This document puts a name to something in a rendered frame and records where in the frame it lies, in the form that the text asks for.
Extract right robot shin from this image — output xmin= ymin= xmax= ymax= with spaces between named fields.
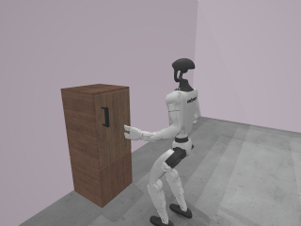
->
xmin=166 ymin=172 xmax=187 ymax=211

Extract left robot hand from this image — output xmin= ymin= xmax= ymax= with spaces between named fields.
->
xmin=123 ymin=124 xmax=142 ymax=141

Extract left robot upper arm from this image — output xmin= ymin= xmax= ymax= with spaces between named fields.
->
xmin=166 ymin=91 xmax=182 ymax=137

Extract humanoid robot torso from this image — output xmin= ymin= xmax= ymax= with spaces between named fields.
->
xmin=168 ymin=87 xmax=197 ymax=159

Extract robot left forearm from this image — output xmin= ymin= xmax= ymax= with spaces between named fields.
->
xmin=140 ymin=125 xmax=178 ymax=143

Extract handle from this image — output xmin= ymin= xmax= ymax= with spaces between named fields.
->
xmin=101 ymin=107 xmax=110 ymax=127

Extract cupboard door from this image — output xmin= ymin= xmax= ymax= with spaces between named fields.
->
xmin=94 ymin=89 xmax=132 ymax=167

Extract right robot upper arm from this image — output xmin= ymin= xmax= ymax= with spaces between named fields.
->
xmin=193 ymin=88 xmax=201 ymax=121

